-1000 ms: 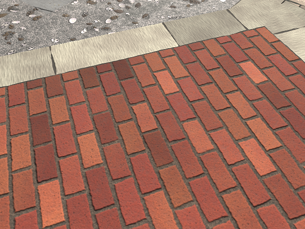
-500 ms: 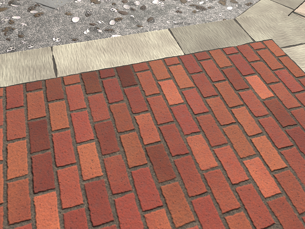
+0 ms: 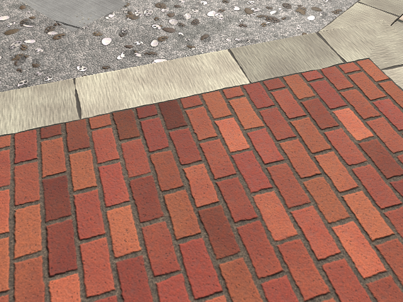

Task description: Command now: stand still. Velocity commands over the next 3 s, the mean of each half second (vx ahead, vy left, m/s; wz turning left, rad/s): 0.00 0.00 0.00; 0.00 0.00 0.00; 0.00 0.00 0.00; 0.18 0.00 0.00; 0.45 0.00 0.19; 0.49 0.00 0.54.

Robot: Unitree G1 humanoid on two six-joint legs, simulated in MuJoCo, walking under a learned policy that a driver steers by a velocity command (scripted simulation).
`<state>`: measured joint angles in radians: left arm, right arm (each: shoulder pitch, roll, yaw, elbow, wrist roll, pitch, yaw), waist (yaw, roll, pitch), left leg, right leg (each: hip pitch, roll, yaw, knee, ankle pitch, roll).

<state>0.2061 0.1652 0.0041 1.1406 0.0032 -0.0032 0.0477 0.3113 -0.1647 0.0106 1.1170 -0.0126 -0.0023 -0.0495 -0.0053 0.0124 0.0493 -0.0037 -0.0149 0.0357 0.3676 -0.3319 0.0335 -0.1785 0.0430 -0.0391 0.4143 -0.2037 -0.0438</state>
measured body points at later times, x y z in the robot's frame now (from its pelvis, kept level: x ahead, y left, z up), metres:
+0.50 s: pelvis -0.01 +0.00 +0.00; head +0.00 +0.00 +0.45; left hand -0.03 +0.22 -0.16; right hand -0.06 -0.21 -0.16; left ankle -0.08 +0.09 -0.74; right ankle +0.01 -0.09 -0.74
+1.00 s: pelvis -0.01 +0.01 +0.00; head +0.00 +0.01 +0.45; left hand -0.04 +0.22 -0.17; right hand -0.07 -0.19 -0.16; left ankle -0.08 +0.09 -0.74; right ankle +0.01 -0.09 -0.74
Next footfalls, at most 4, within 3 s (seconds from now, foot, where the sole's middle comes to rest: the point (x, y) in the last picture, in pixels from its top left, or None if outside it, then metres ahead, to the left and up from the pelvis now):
2.02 right None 0.22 -0.12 -0.78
2.58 left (195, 297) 0.53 0.05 -0.78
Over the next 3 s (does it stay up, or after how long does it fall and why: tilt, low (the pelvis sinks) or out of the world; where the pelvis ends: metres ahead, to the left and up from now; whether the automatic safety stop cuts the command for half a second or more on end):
stays up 0.61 0.02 0.00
